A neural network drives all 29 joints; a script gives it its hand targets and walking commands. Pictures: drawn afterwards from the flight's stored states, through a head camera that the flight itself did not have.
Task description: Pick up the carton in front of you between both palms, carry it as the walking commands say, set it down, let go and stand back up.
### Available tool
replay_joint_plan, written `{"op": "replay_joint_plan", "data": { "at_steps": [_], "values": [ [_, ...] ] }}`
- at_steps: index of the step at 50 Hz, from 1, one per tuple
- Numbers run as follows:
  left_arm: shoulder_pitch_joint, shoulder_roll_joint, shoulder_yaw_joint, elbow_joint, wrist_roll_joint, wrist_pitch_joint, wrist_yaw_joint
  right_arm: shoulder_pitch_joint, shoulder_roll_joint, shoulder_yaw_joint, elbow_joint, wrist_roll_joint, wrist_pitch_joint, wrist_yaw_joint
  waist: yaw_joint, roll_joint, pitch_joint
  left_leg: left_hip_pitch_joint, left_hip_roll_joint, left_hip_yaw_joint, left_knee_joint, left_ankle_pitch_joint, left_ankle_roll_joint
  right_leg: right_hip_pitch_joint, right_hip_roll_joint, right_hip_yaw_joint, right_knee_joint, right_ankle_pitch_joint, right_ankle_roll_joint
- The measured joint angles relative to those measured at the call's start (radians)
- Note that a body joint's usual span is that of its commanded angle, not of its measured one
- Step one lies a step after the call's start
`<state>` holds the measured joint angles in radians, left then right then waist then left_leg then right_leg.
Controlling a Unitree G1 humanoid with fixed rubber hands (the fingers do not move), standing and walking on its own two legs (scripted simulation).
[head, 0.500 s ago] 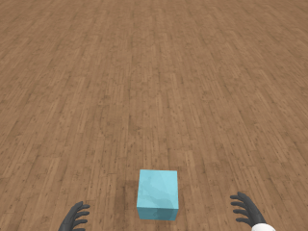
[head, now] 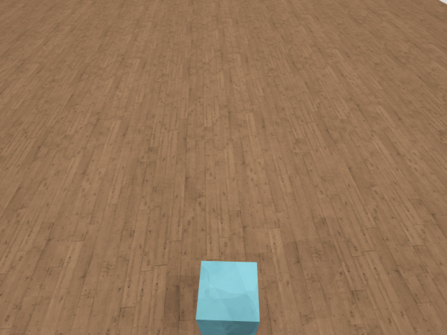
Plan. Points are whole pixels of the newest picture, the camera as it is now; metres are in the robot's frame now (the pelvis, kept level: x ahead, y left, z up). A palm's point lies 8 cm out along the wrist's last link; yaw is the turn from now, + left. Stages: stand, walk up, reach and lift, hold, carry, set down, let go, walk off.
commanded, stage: stand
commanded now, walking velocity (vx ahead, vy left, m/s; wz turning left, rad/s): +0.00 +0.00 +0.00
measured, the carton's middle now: (228, 299) +0.37 +0.01 -0.64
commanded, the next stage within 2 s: none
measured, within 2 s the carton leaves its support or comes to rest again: neither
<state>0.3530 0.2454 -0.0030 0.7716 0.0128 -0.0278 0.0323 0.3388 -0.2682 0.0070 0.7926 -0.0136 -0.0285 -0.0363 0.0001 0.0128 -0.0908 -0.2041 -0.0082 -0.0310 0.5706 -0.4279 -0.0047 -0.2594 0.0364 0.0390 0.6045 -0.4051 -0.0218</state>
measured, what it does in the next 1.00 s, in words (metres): stands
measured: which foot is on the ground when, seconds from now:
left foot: down 0.00-1.00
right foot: down 0.00-1.00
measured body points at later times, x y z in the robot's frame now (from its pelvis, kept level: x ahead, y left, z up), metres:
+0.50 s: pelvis -0.02 -0.01 +0.01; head -0.02 -0.01 +0.46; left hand -0.02 +0.24 -0.14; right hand -0.03 -0.25 -0.15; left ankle -0.08 +0.12 -0.73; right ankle -0.06 -0.11 -0.73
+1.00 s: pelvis -0.04 +0.00 +0.01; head -0.04 -0.01 +0.46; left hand -0.08 +0.22 -0.15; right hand -0.09 -0.22 -0.15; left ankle -0.08 +0.13 -0.73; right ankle -0.06 -0.11 -0.73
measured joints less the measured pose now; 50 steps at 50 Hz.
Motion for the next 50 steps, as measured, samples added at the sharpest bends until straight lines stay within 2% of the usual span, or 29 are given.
{"op": "replay_joint_plan", "data": {
  "at_steps": [28,50],
  "values": [
    [0.028,-0.044,-0.024,0.233,-0.001,0.028,0.010,0.043,0.055,0.032,0.249,-0.001,0.035,-0.013,0.001,0.000,0.078,0.085,0.014,0.011,-0.078,0.059,-0.010,0.080,0.005,0.000,-0.073,0.060,-0.007],
    [0.030,-0.093,-0.034,0.335,-0.003,0.027,0.012,0.043,0.105,0.045,0.351,0.000,0.034,-0.015,0.002,-0.003,0.090,0.075,0.015,0.016,-0.092,0.097,-0.008,0.074,0.002,0.001,-0.098,0.106,-0.003]
  ]
}}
